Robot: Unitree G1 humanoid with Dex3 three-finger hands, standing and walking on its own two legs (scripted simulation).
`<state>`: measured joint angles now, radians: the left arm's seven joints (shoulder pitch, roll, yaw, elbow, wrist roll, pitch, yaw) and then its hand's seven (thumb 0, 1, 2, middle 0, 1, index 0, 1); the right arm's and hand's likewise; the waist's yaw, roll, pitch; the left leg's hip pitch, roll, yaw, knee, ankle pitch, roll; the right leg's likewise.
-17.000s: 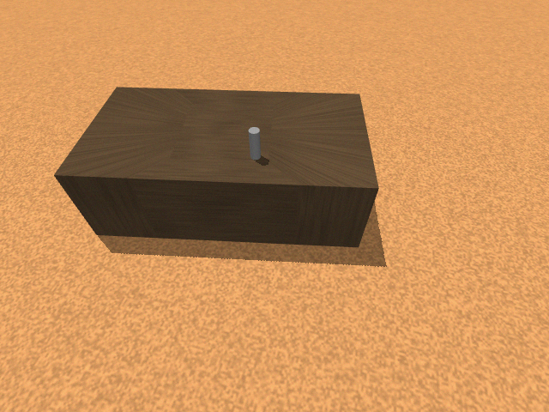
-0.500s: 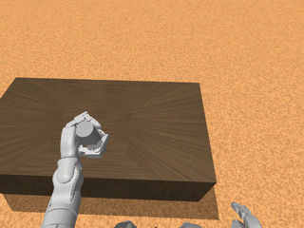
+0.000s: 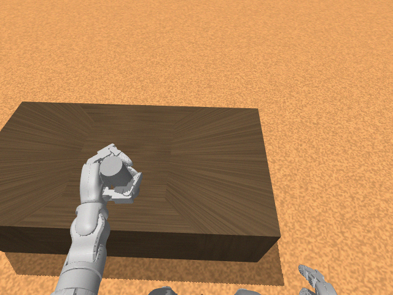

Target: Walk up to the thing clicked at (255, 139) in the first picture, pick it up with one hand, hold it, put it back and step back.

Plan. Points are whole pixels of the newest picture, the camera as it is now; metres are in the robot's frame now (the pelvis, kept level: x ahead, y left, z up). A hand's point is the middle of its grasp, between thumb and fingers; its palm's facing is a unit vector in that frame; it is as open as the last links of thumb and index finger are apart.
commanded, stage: hold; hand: left
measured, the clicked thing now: (121, 179) +0.32 +0.18 +0.05
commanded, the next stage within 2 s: crouch in 0.90 s
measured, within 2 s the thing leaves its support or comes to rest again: neither
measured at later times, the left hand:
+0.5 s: hand (127, 177) +0.33 +0.17 +0.05, palm faces +0.14 -0.99 -0.01, open 6.5 cm
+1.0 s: hand (126, 173) +0.34 +0.17 +0.05, palm faces +0.14 -0.99 -0.01, open 6.5 cm
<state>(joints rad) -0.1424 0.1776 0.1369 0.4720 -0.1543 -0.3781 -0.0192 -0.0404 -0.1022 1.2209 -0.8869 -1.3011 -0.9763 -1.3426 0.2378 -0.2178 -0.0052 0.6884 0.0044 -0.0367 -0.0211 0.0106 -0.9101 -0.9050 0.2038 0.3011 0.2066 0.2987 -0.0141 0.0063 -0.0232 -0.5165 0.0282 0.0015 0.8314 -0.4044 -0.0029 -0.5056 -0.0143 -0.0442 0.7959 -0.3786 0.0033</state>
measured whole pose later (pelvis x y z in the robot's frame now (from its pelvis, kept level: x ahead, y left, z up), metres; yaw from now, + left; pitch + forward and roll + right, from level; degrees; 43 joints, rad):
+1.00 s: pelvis +0.01 +0.00 +0.00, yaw +0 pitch +6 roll -1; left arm -0.14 0.18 0.14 0.45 -0.15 -0.37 -0.01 -0.04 -0.10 1.22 -0.89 -1.30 -0.98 -1.34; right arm 0.23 -0.22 -0.01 0.69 0.00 -0.04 -0.02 0.01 -0.91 -0.90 0.20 0.30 0.21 0.30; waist -0.02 0.00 -0.02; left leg -0.52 0.03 0.00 0.83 -0.41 0.00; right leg -0.51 -0.01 -0.05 0.79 -0.39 0.00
